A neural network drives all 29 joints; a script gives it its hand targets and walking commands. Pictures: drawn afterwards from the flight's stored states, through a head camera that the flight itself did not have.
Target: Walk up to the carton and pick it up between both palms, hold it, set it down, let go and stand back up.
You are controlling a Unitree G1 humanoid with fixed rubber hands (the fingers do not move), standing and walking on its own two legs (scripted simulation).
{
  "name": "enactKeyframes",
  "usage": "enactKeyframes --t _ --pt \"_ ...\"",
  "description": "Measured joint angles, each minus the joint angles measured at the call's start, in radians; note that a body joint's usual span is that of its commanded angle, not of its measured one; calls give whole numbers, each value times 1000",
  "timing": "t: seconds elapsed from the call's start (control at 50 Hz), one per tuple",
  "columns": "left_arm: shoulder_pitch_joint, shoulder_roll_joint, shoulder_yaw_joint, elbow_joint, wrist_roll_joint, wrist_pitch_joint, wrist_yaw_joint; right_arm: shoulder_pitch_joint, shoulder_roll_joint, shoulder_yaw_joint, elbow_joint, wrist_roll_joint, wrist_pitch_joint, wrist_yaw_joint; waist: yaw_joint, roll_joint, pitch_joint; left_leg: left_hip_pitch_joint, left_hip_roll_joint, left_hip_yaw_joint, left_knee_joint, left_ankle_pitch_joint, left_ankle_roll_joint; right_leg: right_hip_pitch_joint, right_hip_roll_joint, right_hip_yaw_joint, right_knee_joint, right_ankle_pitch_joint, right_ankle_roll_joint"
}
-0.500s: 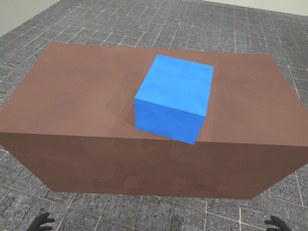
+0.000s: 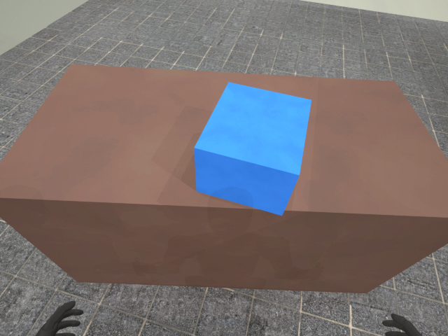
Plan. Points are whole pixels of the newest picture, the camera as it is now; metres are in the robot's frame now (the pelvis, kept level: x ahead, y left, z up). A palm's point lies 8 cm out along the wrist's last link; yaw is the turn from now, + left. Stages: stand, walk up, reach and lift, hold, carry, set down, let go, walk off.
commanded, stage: walk up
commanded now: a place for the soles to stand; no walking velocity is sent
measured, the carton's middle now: (254, 145) +0.54 -0.06 -0.02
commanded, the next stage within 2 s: none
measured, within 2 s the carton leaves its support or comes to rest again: neither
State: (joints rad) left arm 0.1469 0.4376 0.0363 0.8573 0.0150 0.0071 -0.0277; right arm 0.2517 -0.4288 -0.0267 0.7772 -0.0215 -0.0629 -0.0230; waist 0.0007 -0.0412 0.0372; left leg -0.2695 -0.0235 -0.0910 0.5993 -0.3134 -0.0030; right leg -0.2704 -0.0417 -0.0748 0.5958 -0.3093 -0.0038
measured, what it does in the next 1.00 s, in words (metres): walks ahead: right foot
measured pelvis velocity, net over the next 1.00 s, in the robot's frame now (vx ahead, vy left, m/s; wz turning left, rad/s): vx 0.11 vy -0.10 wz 0.01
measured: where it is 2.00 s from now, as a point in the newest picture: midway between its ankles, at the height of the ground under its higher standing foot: outside the picture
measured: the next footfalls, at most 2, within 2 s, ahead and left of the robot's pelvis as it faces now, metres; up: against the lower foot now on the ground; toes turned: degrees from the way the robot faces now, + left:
right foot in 0.52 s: +0.14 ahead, -0.20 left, +0.00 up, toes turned -3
left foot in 1.02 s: +0.22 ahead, +0.00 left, +0.00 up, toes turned -2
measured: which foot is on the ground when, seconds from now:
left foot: down 0.00-0.50, up 0.52-1.00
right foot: down 0.00-0.24, up 0.26-0.50, down 0.52-1.00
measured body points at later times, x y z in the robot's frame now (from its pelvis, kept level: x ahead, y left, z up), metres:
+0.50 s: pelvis +0.04 -0.07 -0.01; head +0.05 -0.06 +0.44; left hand +0.17 +0.26 -0.10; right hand +0.10 -0.43 -0.09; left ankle +0.01 +0.13 -0.73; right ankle +0.10 -0.19 -0.72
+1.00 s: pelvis +0.11 -0.10 +0.00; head +0.15 -0.08 +0.45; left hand +0.16 +0.24 -0.11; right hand +0.22 -0.43 -0.09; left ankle +0.18 +0.00 -0.73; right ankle +0.10 -0.20 -0.73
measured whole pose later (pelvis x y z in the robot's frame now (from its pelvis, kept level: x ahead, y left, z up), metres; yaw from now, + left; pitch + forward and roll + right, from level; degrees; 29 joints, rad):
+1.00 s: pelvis +0.11 -0.10 +0.00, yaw +0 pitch -3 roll -2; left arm 0.31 0.44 0.05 0.82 0.00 -0.04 0.01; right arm 0.24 -0.45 -0.04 0.78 -0.02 0.00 -0.01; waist 0.04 0.02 0.13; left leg -0.37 -0.01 -0.05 0.65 -0.23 0.00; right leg -0.18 0.05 -0.09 0.53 -0.31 -0.04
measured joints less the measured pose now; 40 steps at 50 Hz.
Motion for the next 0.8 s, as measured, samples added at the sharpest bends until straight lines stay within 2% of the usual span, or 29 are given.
enactKeyframes --t 0.2,0.28,0.34,0.42,0.46,0.5,0.54,0.56,0.62,0.72,0.8 --pt "0 0 8 4 6 0 -8 4 -1 0 0 0 -6 2 0 -2 -11 4 0 0 1 -4 1 4 1 0 3 -12 -4" --pt "2 0 39 -8 23 3 -37 45 -28 0 0 0 -22 2 -1 -3 -19 10 4 -8 1 -21 7 -38 12 9 132 -201 -32" --pt "2 0 59 -42 26 3 -44 88 -54 0 0 0 -36 -2 -1 -4 -4 13 17 -19 -8 -21 8 -127 12 20 261 -214 -33" --pt "3 0 70 -63 26 3 -57 131 -67 -4 0 0 -38 -8 0 -8 12 33 40 -35 -13 -36 8 -194 -17 22 281 -189 -22" --pt "3 1 72 -67 26 3 -64 136 -71 -4 0 0 -38 -10 0 -9 15 44 51 -42 -10 -52 8 -198 -30 23 256 -162 -22" --pt "6 2 79 -71 26 1 -65 134 -81 -4 0 0 -36 -11 3 -8 15 30 60 -49 45 -84 8 -162 -34 25 165 -95 -26" --pt "17 2 82 -71 26 -12 -59 113 -84 -5 2 0 -19 -16 20 6 38 -44 59 -70 272 -146 8 -142 -14 13 163 -6 -17" --pt "38 1 78 -68 26 -13 -54 98 -76 -5 1 0 -10 -18 24 12 43 -83 48 -78 384 -170 8 -134 -1 4 182 -9 -19" --pt "111 1 72 -56 22 -13 -46 75 -54 -5 -1 0 -5 -17 37 15 41 -166 17 -59 542 -128 8 -62 26 -5 126 -25 -27" --pt "169 1 60 -40 7 -31 -21 71 -69 -8 0 0 11 0 42 34 64 -257 18 -36 524 31 8 46 58 -9 -34 35 -54" --pt "170 1 48 -40 -4 -43 6 71 -68 -9 0 0 45 5 41 54 85 -264 18 -35 430 66 8 79 72 -10 -81 42 -53"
